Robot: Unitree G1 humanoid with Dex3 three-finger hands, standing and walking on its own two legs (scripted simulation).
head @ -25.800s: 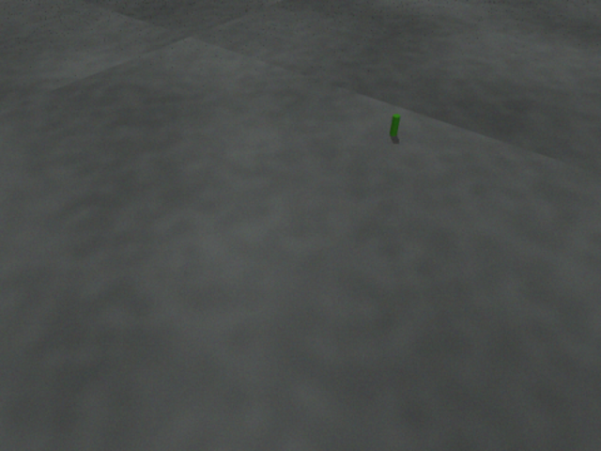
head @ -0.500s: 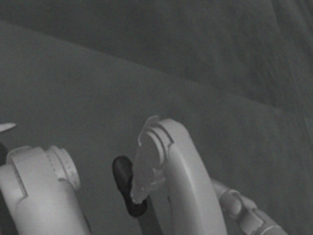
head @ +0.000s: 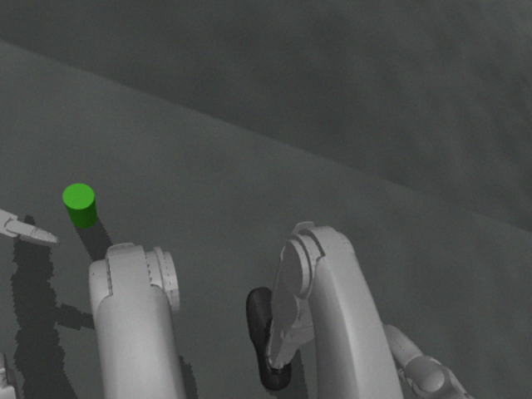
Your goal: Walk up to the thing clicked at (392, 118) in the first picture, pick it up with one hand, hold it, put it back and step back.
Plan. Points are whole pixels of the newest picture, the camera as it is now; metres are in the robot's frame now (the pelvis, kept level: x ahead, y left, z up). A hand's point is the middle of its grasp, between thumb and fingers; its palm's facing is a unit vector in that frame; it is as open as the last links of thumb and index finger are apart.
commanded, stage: home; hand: left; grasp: from the side
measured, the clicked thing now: (81, 207) +0.43 +0.24 -0.25
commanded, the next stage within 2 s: none
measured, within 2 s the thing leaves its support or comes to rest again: neither
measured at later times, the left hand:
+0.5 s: hand out of the picture +0.30 +0.31 +0.04, palm faces +0.17 -0.88 -0.45, open 17.1 cm
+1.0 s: hand out of the picture +0.26 +0.23 +0.25, palm faces +0.28 -0.90 -0.35, open 17.4 cm
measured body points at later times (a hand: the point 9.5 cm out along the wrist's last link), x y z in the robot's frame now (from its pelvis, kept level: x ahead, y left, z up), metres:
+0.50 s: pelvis +0.02 -0.01 +0.14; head +0.20 +0.05 +0.55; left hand +0.29 +0.36 +0.07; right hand +0.21 -0.24 +0.01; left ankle +0.08 +0.11 -0.28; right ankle +0.15 -0.14 -0.28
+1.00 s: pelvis +0.08 -0.01 +0.35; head +0.16 +0.02 +0.79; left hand +0.24 +0.28 +0.28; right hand +0.29 -0.23 +0.26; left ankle +0.08 +0.11 -0.28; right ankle +0.15 -0.14 -0.28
